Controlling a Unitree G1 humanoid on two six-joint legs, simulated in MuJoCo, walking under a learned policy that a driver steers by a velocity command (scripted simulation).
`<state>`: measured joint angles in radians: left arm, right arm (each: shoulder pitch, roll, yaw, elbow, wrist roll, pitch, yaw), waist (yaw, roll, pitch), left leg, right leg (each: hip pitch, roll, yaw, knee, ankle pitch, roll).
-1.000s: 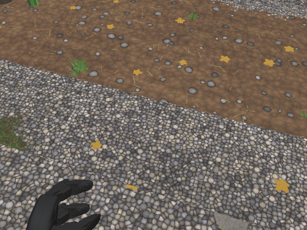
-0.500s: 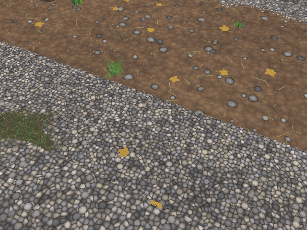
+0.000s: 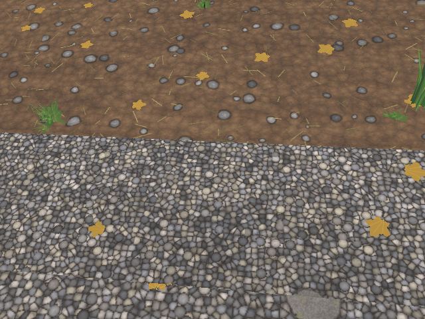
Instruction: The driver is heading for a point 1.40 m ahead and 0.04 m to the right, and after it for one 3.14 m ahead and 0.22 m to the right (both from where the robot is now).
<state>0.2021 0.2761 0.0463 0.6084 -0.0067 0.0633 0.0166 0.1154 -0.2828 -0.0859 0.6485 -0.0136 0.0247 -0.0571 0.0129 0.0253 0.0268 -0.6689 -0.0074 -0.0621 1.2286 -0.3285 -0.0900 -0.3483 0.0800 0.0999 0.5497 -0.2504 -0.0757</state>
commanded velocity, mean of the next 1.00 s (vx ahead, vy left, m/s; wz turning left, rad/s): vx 0.15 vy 0.00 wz -0.25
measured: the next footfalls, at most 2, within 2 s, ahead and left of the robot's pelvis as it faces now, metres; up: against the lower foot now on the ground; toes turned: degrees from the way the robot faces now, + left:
left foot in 0.30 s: +0.11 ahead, +0.14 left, +0.00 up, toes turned -15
right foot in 0.66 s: +0.24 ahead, -0.15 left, +0.00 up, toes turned -10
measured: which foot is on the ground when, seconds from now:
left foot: up 0.00-0.28, down 0.30-0.68, up 0.70-0.96, down 0.98-1.00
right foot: down 0.00-0.32, up 0.34-0.64, down 0.66-1.00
